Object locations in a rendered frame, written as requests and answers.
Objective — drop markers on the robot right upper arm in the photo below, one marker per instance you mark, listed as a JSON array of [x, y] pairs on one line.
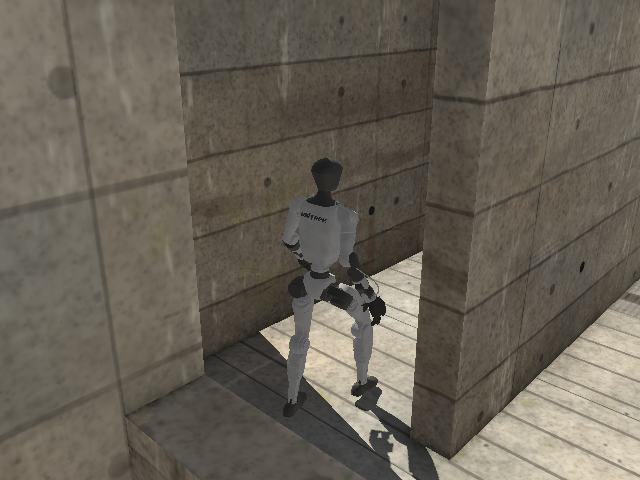
[[348, 219]]

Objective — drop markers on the robot left upper arm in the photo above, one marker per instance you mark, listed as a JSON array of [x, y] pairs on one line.
[[292, 222]]

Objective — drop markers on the left robot shin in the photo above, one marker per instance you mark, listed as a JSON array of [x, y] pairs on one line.
[[295, 367]]

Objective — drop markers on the robot left hand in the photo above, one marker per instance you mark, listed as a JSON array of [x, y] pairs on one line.
[[305, 264]]

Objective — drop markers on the left robot foot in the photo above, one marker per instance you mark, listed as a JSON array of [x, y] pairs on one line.
[[290, 409]]

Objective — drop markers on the right robot forearm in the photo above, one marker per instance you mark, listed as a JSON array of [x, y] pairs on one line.
[[359, 279]]

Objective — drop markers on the left robot forearm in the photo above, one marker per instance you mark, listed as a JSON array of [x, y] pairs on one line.
[[295, 249]]

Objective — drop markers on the robot right hand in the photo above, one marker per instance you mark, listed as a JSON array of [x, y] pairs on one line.
[[376, 308]]

